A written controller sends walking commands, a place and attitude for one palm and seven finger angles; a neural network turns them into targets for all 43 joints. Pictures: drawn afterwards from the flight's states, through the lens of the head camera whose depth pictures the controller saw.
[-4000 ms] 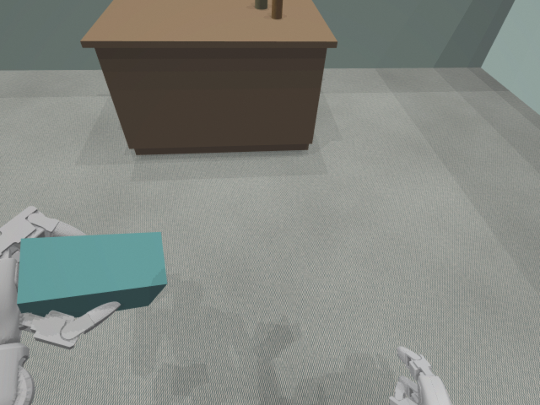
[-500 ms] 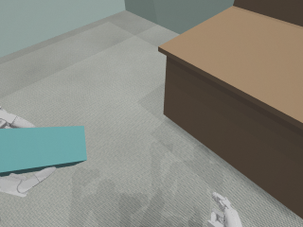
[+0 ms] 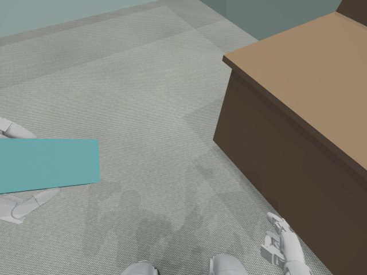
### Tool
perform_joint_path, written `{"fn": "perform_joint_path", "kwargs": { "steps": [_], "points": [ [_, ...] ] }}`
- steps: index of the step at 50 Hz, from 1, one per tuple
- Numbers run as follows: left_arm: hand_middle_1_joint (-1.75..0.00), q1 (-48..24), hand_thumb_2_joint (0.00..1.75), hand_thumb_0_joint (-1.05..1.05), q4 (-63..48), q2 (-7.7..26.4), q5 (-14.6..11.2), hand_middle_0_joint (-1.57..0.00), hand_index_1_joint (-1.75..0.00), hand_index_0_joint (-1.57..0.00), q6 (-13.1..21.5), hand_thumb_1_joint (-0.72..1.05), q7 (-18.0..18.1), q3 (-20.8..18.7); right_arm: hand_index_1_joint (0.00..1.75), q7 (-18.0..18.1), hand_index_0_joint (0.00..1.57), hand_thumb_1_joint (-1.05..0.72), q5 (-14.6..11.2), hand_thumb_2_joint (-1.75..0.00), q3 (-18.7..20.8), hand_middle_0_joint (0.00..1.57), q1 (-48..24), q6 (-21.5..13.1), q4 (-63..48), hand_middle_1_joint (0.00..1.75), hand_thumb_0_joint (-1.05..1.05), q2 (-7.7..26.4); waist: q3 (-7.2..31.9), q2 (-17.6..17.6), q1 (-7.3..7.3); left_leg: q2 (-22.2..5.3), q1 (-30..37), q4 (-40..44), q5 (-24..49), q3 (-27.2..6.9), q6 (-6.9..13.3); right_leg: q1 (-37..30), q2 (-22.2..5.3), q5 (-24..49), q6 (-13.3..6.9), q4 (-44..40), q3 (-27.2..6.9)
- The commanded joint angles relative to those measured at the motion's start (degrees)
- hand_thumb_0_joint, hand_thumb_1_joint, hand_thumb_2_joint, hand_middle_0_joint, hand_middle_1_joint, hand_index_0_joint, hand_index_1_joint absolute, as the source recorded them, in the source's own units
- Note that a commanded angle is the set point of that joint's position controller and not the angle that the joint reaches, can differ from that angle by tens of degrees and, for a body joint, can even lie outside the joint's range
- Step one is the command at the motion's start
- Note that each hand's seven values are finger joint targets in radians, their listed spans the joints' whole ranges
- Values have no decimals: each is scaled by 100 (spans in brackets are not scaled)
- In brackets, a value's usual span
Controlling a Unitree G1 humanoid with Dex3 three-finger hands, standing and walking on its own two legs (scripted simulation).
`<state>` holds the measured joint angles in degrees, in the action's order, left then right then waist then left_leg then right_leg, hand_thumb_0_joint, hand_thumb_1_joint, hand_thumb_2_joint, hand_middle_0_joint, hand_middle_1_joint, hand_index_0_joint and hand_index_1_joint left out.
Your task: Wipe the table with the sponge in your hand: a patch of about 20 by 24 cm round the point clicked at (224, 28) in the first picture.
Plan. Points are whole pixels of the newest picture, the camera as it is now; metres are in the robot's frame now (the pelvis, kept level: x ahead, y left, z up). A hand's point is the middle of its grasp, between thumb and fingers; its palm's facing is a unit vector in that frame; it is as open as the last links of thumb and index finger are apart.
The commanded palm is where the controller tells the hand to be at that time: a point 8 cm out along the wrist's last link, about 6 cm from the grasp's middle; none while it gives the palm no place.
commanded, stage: turn to face it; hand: left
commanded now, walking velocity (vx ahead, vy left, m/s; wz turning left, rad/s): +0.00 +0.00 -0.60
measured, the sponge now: (58, 166) +0.25 +0.20 +0.17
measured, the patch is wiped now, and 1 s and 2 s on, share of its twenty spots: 0.00 0.00 0.00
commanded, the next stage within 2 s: none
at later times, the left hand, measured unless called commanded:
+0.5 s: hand (135, 169) +0.24 +0.08 +0.19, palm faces +0.20 -0.88 -0.44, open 10.2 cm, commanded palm +0.19 +0.15 +0.19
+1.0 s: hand (172, 213) +0.18 +0.03 +0.19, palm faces +0.00 -0.89 -0.46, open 10.2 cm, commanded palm +0.15 +0.09 +0.19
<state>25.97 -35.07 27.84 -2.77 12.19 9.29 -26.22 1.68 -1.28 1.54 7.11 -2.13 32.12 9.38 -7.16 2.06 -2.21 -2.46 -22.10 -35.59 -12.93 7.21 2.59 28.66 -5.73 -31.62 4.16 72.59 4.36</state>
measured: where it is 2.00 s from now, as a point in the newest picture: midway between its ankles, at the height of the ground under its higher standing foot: outside the picture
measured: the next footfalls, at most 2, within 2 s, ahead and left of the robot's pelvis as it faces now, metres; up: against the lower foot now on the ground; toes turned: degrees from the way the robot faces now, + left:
right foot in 0.26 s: +0.09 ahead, -0.14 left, +0.00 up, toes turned -10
left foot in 0.84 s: -0.01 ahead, +0.03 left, +0.00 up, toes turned -17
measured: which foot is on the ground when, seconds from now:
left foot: down 0.00-0.26, up 0.28-0.82, down 0.84-1.00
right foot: up 0.00-0.24, down 0.26-0.84, up 0.86-1.00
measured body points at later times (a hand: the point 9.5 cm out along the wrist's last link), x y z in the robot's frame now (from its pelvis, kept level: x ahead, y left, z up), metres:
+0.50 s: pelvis -0.02 -0.09 +0.01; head -0.01 -0.12 +0.46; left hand +0.22 +0.13 +0.21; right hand +0.12 -0.37 -0.07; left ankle -0.02 +0.08 -0.63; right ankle +0.05 -0.14 -0.72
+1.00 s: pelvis -0.12 -0.09 +0.01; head -0.11 -0.10 +0.46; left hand +0.17 +0.08 +0.22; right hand -0.06 -0.35 -0.08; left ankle -0.05 +0.04 -0.72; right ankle -0.13 -0.18 -0.65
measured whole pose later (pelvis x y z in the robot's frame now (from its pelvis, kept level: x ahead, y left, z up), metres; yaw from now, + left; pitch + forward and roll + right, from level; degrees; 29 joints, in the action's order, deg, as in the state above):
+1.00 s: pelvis -0.12 -0.09 +0.01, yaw -27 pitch -1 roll +1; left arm 26.3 -28.1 22.1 -1.5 12.2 6.6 -21.8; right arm -0.3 -0.6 -0.2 13.0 1.1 30.4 9.2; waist -1.7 -0.3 1.3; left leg -5.7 -12.8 -30.1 -16.0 8.6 -2.3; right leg 33.0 3.4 -21.4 2.7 64.7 -0.7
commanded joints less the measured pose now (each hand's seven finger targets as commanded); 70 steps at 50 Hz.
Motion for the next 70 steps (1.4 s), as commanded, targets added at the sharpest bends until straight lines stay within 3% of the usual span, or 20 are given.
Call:
{"fn": "perform_joint_path", "kwargs": {
  "steps": [1, 11, 12, 14, 16, 20, 31, 39, 41, 42, 43, 46, 49, 54, 55, 57, 58, 60, 63, 70],
  "points": [
    [-160, 368, 130, 0, -1772, 420, -33, -120, -160, -120, 321, 10, 21, -427, 30, -36, 20, -90, 1, -90, 258, 20, 34, -391, -734, 30, 0, 867, 1778, -1646, 218, -1259, 1210, 1347, 2570, -745, 555, -59, 44, 991, -24, -826, 5],
    [-160, -1065, 130, 0, -121, -26, 169, -120, -160, -120, 81, 10, -3, 268, 30, 147, 20, -90, 65, -90, 32, 20, 86, -785, -511, 30, 0, 818, 1061, -1158, 354, -1545, 404, 841, -215, -260, -15, -1510, 497, 1454, -19, -4108, 289],
    [-160, -1275, 130, 0, 46, 29, 200, -120, -160, -120, 73, 10, -31, 295, 30, 129, 20, -90, 62, -90, 38, 20, 109, -765, -489, 30, 0, 783, 1007, -640, 329, -1309, 386, 167, -517, -55, -171, -1532, 275, 1956, -130, -4642, -59],
    [-160, -1605, 130, 0, 222, 359, 200, -120, -160, -120, 5, 10, -30, 225, 30, 149, 20, -90, 102, -90, -42, 20, -59, -730, -635, 30, 0, 604, 846, 1640, 301, -47, -763, -2075, -2306, -156, -597, -1465, -1330, 4128, -1049, -5528, -2880],
    [-160, -1711, 130, 0, 66, 282, 115, -120, -160, -120, -32, 10, -29, 249, 30, 109, 20, -90, 97, -90, 56, 20, -146, -679, -578, 30, 0, 764, 827, 1326, 301, -129, -680, -3190, -1589, -856, -654, -1120, -1334, 3220, -988, -5865, -3156],
    [-160, -580, 130, 0, -339, 380, 11, -120, -160, -120, 258, 10, -17, -114, 30, 36, 20, -90, 122, -90, -99, 20, -259, -292, -577, 30, 0, 622, 1430, 46, 339, -92, -1123, -3440, -813, -817, -796, -2202, -692, 3589, -1009, -5189, -1879],
    [-160, 224, 130, 0, -199, 358, -158, -120, -160, -120, 443, 10, 34, -372, 30, -34, 20, -90, 37, -90, 198, 20, -164, 47, -875, 30, 0, 1018, 1831, 248, 448, 143, -580, -1456, -1302, -780, -658, -2478, -430, 2118, -623, -6030, -2815],
    [-160, -615, 130, 0, -373, 366, 26, -120, -160, -120, 292, 10, -46, 25, 30, -71, 20, -90, 87, -90, 246, 20, 178, 351, -917, 30, 0, 1099, 1594, 555, 314, 437, 1402, 765, -1550, -235, -275, -927, 80, 412, -328, -6675, -2790],
    [-160, -926, 130, 0, -684, 508, 45, -120, -160, -120, 424, 10, -137, 62, 30, -38, 20, -90, 181, -90, 248, 20, 332, 332, -921, 30, 0, 1155, 1586, -324, 133, -219, 2311, 1797, -1598, -772, 106, -46, 590, 486, -145, -5507, -2330],
    [-160, -899, 130, 0, -729, 438, 45, -120, -160, -120, 468, 10, -200, 8, 30, -26, 20, -90, 294, -90, 251, 20, 75, 283, -1030, 30, 0, 1227, 1268, -1535, 223, -1519, 2098, 2470, -1892, -2033, 566, 610, 1228, 650, -76, -3506, -1510],
    [-160, -899, 130, 0, -860, 547, 166, -120, -160, -120, 429, 10, -174, -122, 30, -10, 20, -90, 316, -90, 192, 20, -150, 127, -1108, 30, 0, 1012, 1004, -1682, 400, -2539, 1067, 2583, -1485, -2499, 985, 645, 1219, 694, -59, -1154, -950],
    [-160, -245, 130, 0, -428, 461, 143, -120, -160, -120, 343, 10, -228, -391, 30, -87, 20, -90, 132, -90, 289, 20, -131, 35, -1000, 30, 0, 959, 662, -1543, 470, -2075, -99, 2355, -1162, -706, 574, 287, 761, 894, -141, 658, -812],
    [-160, -280, 130, 0, -488, 123, 36, -120, -160, -120, 295, 10, -133, -45, 30, -150, 20, -90, 7, -90, 171, 20, 41, -5, -937, 30, 0, 884, 320, -1418, 371, -1957, 254, 1947, -423, -539, 325, 81, 391, 664, -99, -1539, -441],
    [-160, -1012, 130, 0, -281, 136, 140, -120, -160, -120, 255, 10, -64, 151, 30, -94, 20, -90, -6, -90, 233, 20, 441, -398, -773, 30, 0, 1090, 906, -1130, 240, -1538, 925, 379, 856, 150, -211, -1533, 808, 1568, 15, -4335, 463],
    [-160, -1062, 130, 0, -210, 198, 187, -120, -160, -120, 236, 10, -50, 162, 30, -100, 20, -90, -8, -90, 223, 20, 431, -449, -746, 30, 0, 1057, 1004, -965, 239, -1324, 858, -159, 786, 229, -319, -1852, 657, 2173, -109, -4856, 234],
    [-160, -990, 130, 0, -288, 772, 174, -120, -160, -120, 347, 10, 64, -318, 30, -73, 20, -90, 3, -90, 126, 20, 112, -501, -865, 30, 0, 770, 1291, 1236, 401, -314, -917, -2219, -2063, 141, -684, -2950, -926, 5983, -1053, -4900, -2294],
    [-160, -959, 130, 0, -444, 834, 102, -120, -160, -120, 341, 10, 119, -477, 30, -32, 20, -90, 19, -90, 112, 20, -68, -461, -842, 30, 0, 750, 1605, 1621, 483, -259, -1142, -3088, -2280, -451, -700, -2887, -1382, 6635, -1350, -4834, -2716],
    [-160, -202, 130, 0, -766, 984, 7, -120, -160, -120, 338, 10, 72, -766, 30, -53, 20, -90, 25, -90, 166, 20, -228, -311, -922, 30, 0, 775, 1661, 886, 441, -346, -1186, -3484, -1802, -987, -699, -2699, -1196, 5675, -1493, -4721, -2907],
    [-160, 511, 130, 0, -1112, 667, -117, -120, -160, -120, 520, 10, 68, -782, 30, -108, 20, -90, 78, -90, -30, 20, -304, -3, -866, 30, 0, 580, 1857, 169, 363, -199, -802, -2421, -1379, -700, -742, -2721, -735, 5032, -1392, -4724, -2040],
    [-160, 679, 130, 0, -773, 466, -105, -120, -160, -120, 342, 10, 11, -651, 30, -112, 20, -90, 10, -90, 150, 20, -128, 145, -929, 30, 0, 881, 1614, 450, 339, -21, 384, -196, -1109, -605, -632, -1670, -543, 3081, -1330, -5111, -2631]
  ]
}}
